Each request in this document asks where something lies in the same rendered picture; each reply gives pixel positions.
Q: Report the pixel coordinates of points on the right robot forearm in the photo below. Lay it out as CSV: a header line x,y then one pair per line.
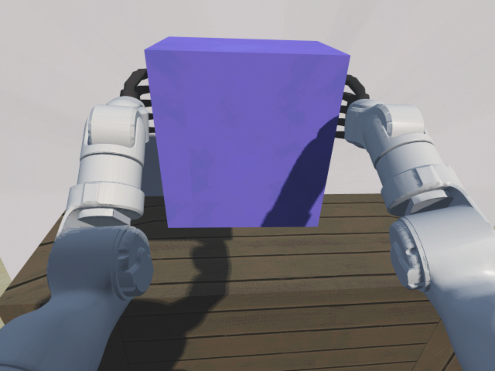
x,y
413,176

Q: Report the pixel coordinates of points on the left robot forearm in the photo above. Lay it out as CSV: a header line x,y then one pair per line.
x,y
108,190

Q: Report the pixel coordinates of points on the carton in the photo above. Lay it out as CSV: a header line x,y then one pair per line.
x,y
244,128

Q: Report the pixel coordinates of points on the pedestal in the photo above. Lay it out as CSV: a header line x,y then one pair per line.
x,y
312,298

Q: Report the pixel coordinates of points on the robot left upper arm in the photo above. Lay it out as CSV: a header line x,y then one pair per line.
x,y
94,272

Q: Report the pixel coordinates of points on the robot right hand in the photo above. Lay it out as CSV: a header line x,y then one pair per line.
x,y
355,85

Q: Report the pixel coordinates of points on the robot left hand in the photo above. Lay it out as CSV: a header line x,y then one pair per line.
x,y
131,89

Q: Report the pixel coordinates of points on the robot right upper arm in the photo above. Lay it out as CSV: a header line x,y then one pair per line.
x,y
449,254

